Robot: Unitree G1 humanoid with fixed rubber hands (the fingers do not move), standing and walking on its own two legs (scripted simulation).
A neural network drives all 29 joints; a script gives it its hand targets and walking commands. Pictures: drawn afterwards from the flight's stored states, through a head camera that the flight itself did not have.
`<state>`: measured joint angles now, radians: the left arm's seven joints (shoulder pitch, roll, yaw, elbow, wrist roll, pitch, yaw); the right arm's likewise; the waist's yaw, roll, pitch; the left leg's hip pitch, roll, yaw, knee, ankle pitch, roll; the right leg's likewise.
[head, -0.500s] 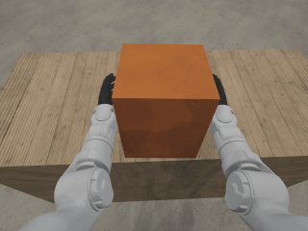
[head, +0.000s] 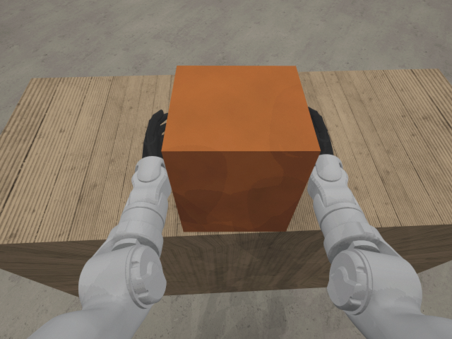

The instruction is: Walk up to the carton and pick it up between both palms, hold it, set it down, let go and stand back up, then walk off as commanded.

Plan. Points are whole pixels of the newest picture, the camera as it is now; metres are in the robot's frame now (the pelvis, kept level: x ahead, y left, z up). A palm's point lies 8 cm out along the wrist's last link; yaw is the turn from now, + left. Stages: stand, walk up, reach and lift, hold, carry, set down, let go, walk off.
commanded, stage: set down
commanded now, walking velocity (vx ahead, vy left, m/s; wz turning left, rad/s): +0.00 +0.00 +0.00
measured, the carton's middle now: (235, 155) +0.44 -0.01 +0.04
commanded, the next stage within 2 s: none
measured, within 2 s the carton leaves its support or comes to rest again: rests again in 0.42 s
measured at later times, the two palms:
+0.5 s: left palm (154, 153) +0.43 +0.15 +0.06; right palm (319, 154) +0.42 -0.16 +0.06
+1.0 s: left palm (114, 146) +0.42 +0.20 +0.10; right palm (356, 133) +0.42 -0.20 +0.13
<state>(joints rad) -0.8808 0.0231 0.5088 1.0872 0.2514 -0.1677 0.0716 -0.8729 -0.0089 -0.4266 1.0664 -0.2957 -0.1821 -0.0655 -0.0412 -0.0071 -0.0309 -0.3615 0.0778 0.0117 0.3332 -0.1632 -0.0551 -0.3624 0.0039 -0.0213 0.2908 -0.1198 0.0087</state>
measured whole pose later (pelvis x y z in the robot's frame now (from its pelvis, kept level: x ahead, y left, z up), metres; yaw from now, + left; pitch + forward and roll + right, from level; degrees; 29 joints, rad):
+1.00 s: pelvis -0.04 +0.00 -0.02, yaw -1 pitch +17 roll +0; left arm -1.08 0.34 -0.11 1.30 -0.33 0.03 0.13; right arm -1.09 -0.29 -0.07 1.18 0.27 0.16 -0.04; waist -0.01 -0.03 -0.20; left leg -0.61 0.08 0.03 0.49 -0.17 -0.05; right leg -0.64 0.00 0.01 0.47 -0.13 0.00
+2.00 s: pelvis -0.05 +0.01 -0.01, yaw -1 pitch +13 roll -1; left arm -0.98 0.34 -0.04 0.94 -0.33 0.34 0.13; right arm -1.05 -0.32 -0.05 1.06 0.33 0.25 -0.03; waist 0.00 0.00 -0.16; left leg -0.54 0.08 0.02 0.46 -0.15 -0.04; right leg -0.52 0.00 0.00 0.35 -0.07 0.02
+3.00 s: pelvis -0.04 +0.01 +0.00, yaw -1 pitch +7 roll -1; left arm -0.39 0.32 0.00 0.61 -0.26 0.15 0.03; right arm -0.43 -0.31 -0.04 0.71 0.33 0.02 -0.01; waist 0.00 0.01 -0.09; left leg -0.37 0.08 0.02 0.41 -0.15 -0.04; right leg -0.35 0.00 0.00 0.31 -0.07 0.02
